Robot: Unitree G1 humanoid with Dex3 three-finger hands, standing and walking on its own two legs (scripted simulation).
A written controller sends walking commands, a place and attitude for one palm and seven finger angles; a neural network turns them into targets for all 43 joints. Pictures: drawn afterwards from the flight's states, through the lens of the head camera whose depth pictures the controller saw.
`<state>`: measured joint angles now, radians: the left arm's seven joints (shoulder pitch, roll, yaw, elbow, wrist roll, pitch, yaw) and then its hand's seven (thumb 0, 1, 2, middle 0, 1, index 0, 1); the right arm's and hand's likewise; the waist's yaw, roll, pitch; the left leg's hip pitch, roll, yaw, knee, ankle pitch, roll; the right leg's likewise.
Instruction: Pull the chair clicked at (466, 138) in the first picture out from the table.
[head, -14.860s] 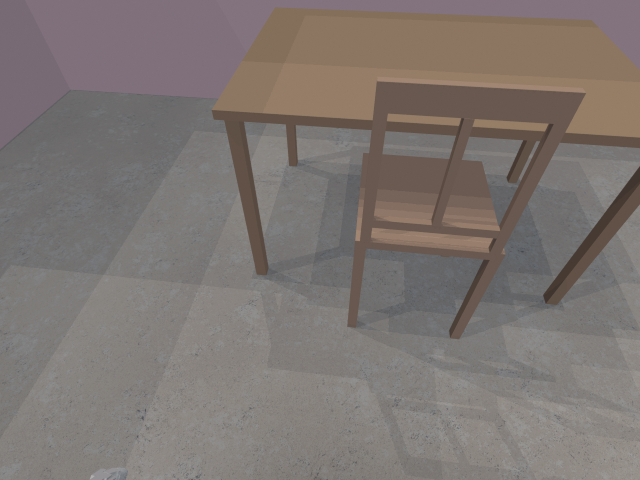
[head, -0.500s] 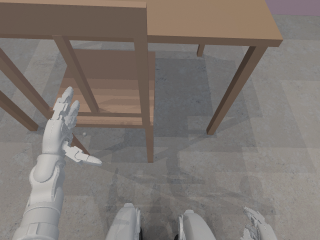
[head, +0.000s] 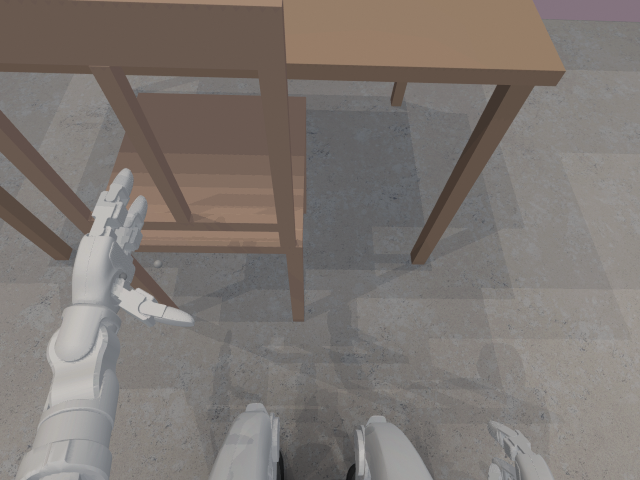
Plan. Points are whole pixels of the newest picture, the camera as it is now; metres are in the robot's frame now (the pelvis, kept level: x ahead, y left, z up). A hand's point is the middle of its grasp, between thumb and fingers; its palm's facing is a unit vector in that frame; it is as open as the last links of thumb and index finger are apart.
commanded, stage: aim the fingers beside a spindle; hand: left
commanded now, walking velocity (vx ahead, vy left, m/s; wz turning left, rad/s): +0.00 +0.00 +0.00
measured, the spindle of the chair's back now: (153, 158) +0.52 +0.23 +0.04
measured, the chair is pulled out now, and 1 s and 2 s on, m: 0.00 0.00 0.00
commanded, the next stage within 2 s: push the fingers through the gap in 0.20 s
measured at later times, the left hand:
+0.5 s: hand (165, 253) +0.38 +0.20 +0.02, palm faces -0.01 -1.00 -0.06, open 16.9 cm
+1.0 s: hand (154, 237) +0.40 +0.22 +0.02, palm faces +0.01 -1.00 -0.05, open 16.4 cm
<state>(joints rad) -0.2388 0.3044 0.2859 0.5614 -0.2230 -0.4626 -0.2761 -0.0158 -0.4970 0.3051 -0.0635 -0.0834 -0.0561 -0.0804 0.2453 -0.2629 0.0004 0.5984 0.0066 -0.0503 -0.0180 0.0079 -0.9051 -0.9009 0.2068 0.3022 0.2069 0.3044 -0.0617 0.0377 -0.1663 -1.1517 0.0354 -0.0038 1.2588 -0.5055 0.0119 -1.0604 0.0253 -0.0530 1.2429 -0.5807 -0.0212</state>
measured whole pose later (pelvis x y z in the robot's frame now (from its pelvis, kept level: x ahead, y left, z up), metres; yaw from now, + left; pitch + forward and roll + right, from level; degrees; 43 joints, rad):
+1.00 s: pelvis -0.02 +0.00 -0.01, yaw +0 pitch +24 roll -3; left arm -0.54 0.39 0.32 0.85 -0.19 -0.47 -0.30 -0.02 -0.50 0.30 -0.06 -0.08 -0.18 -0.17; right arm 0.25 -0.27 0.02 0.65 0.00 -0.02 -0.03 0.01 -0.91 -0.90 0.21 0.30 0.21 0.30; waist -0.07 0.03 -0.16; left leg -1.24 0.03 -0.04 1.31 -0.49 0.01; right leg -1.13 0.02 -0.08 1.29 -0.57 -0.03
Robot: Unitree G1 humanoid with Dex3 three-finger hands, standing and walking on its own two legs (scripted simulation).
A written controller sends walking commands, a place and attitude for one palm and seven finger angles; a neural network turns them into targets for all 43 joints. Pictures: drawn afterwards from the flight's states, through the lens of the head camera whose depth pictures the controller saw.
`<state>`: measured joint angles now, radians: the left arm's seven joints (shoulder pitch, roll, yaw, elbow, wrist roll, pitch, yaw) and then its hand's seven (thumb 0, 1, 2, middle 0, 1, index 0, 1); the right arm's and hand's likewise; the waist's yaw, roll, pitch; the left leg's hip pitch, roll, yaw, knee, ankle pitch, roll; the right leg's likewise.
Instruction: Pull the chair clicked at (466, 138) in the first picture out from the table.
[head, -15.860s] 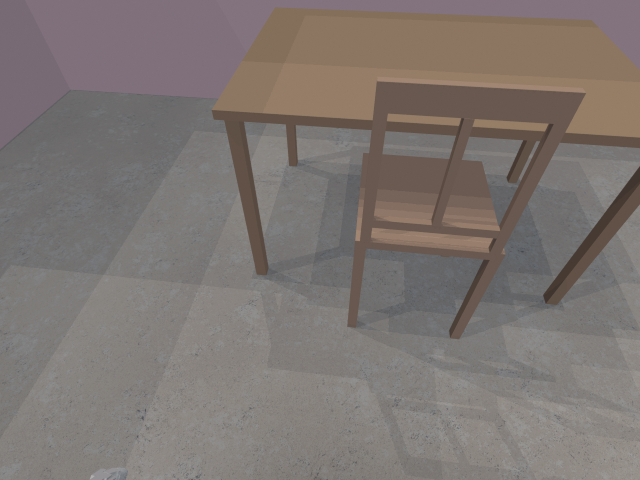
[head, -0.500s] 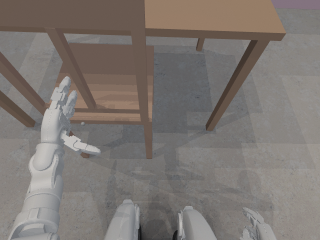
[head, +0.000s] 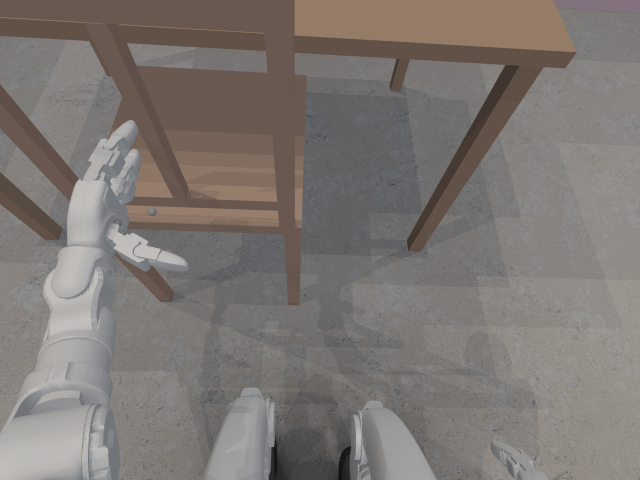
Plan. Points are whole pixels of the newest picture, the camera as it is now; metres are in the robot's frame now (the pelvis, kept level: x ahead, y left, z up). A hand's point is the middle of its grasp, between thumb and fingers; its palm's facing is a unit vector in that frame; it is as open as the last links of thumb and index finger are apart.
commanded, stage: aim the fingers beside a spindle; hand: left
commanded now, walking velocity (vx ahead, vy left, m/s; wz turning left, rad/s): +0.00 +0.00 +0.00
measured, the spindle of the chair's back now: (150, 128) +0.54 +0.23 +0.05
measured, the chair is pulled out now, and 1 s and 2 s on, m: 0.00 0.00 0.00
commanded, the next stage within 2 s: push the fingers through the gap in 1.84 s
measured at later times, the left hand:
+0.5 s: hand (149, 219) +0.41 +0.21 +0.03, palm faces +0.00 -1.00 -0.04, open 16.9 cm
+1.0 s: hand (144, 236) +0.39 +0.21 +0.04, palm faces +0.00 -1.00 -0.05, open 16.9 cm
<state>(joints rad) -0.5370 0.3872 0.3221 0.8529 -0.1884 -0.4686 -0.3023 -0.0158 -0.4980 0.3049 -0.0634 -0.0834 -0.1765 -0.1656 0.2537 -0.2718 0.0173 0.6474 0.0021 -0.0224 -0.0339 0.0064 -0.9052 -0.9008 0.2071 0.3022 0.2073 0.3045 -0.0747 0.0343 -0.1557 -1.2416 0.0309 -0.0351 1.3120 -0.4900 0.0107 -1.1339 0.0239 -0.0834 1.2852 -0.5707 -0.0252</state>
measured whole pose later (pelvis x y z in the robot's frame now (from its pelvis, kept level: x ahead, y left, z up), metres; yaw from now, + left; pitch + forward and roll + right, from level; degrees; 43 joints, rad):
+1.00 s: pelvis +0.02 +0.01 +0.01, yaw -1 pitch +23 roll -3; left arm -0.25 0.32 0.30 0.58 -0.22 -0.46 -0.29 -0.02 -0.50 0.31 -0.06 -0.08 -0.06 -0.08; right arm 0.22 -0.26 0.01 0.59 0.00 -0.02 -0.02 0.01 -0.90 -0.90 0.21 0.30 0.21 0.30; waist -0.06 0.03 -0.17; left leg -1.15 0.03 -0.01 1.26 -0.52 0.02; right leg -1.05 0.03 -0.06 1.23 -0.58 -0.01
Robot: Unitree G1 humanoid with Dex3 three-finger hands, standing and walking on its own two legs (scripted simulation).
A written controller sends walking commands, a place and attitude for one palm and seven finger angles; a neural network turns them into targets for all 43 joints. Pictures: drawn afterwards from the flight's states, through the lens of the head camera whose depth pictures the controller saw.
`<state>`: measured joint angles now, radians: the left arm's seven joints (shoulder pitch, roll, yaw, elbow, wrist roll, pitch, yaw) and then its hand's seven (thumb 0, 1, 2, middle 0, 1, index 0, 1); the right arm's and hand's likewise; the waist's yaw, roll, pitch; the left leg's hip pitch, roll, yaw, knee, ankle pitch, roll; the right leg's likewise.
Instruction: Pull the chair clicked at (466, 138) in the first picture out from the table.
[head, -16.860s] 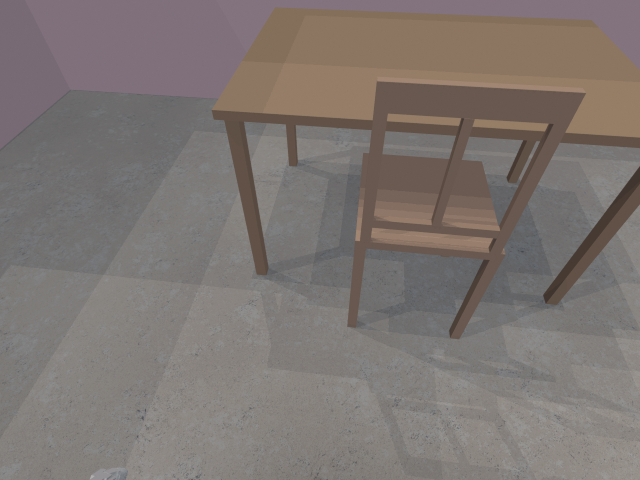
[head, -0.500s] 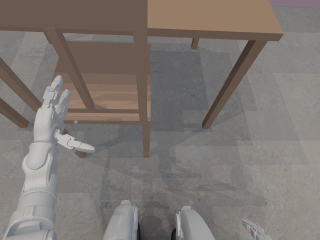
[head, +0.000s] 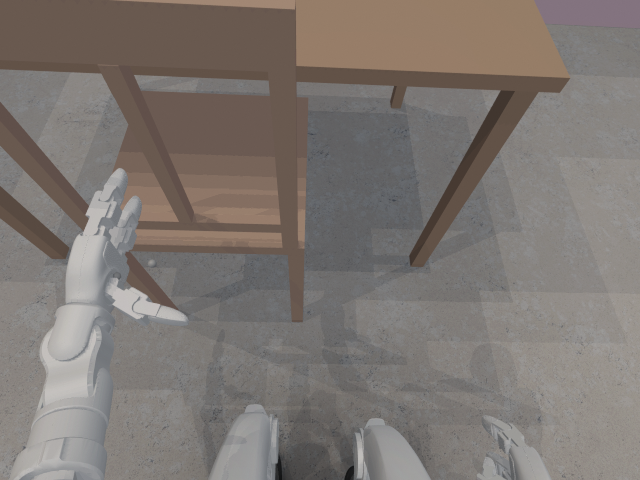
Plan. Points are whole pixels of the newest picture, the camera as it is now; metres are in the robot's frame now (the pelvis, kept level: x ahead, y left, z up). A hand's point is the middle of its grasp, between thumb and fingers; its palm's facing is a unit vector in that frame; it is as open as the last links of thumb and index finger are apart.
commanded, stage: aim the fingers beside a spindle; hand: left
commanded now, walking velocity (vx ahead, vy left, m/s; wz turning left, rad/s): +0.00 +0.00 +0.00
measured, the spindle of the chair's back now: (158, 158) +0.51 +0.23 +0.04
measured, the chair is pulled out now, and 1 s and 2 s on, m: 0.00 0.00 0.00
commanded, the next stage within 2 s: push the fingers through the gap in 0.84 s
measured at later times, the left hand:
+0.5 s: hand (148, 267) +0.36 +0.21 +0.02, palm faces +0.00 -1.00 -0.05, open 16.9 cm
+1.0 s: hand (149, 266) +0.36 +0.21 +0.02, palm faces +0.00 -1.00 -0.05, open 16.9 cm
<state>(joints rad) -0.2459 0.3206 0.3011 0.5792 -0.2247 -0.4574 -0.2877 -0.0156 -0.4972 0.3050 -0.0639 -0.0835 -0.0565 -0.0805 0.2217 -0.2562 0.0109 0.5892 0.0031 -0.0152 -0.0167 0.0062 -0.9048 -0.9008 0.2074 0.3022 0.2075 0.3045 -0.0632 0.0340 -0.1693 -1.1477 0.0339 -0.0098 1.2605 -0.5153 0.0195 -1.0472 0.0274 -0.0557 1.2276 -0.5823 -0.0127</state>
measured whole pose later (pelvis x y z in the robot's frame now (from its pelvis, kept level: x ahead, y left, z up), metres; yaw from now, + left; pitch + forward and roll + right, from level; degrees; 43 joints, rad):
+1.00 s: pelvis +0.00 +0.00 +0.00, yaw +0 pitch +23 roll -3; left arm -0.23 0.32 0.30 0.55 -0.23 -0.45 -0.29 -0.02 -0.50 0.31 -0.06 -0.08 -0.06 -0.08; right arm 0.22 -0.26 0.01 0.59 0.00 -0.04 -0.03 0.01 -0.90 -0.90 0.21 0.30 0.21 0.30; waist -0.06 0.04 -0.17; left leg -1.16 0.03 -0.01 1.27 -0.51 0.02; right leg -1.06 0.03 -0.05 1.23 -0.58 -0.01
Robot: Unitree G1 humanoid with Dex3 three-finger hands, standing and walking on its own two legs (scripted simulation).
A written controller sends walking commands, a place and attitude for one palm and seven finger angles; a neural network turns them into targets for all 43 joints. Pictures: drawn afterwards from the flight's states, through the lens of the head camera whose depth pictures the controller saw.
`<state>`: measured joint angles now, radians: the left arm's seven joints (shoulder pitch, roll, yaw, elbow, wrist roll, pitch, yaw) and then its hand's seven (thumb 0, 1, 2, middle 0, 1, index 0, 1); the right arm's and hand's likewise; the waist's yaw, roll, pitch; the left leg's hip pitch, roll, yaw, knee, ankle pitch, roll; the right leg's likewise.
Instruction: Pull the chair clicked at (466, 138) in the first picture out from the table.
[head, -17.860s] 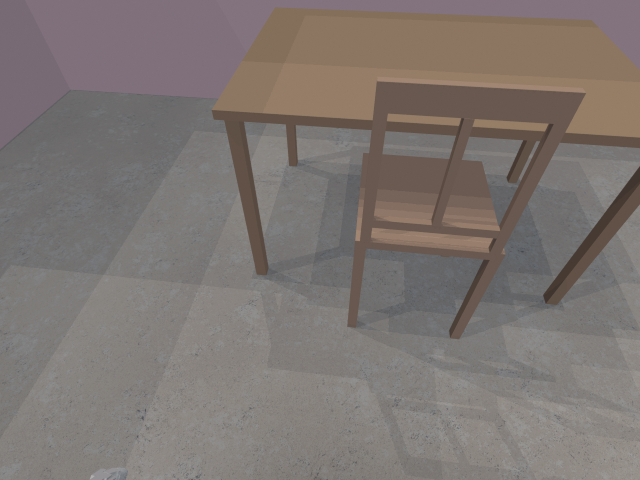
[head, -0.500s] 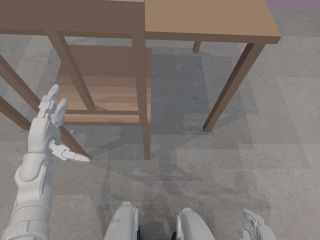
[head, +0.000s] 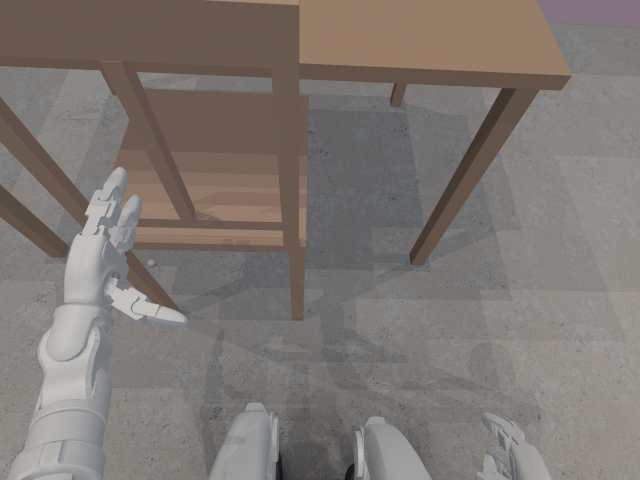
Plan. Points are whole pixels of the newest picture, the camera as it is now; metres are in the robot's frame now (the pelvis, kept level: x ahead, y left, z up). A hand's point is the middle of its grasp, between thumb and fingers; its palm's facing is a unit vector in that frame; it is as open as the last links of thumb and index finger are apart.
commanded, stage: push the fingers through the gap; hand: left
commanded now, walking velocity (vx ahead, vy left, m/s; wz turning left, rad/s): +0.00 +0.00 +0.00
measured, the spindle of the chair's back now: (160, 155) +0.51 +0.23 +0.04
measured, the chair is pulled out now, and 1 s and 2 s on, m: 0.00 0.00 0.00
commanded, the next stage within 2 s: hook a spindle and tug to test in 1.54 s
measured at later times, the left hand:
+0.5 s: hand (156, 228) +0.41 +0.22 +0.02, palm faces +0.02 -1.00 -0.04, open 16.9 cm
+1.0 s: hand (164, 196) +0.46 +0.21 +0.03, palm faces +0.03 -1.00 -0.04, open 16.9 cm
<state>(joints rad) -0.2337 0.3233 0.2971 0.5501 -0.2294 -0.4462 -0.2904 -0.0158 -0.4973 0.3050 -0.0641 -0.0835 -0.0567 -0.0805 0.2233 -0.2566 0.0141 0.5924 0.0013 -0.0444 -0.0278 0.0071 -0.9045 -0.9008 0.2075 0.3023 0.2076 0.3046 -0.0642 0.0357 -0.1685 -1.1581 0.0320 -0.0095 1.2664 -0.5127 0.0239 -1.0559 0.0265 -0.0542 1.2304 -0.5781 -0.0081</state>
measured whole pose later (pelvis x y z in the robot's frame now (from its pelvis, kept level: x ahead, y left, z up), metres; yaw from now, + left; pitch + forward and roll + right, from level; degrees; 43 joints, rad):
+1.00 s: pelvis +0.00 +0.00 -0.01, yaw -1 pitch +26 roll -4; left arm -0.64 0.44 0.40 0.94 -0.15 -0.47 -0.28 -0.02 -0.50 0.31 -0.06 -0.08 -0.06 -0.08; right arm 0.28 -0.26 0.02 0.64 -0.02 0.02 -0.01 0.00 -0.90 -0.90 0.21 0.30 0.21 0.30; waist -0.12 0.04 -0.16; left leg -1.25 0.04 -0.01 1.30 -0.52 0.03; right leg -1.14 0.04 -0.05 1.26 -0.58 -0.01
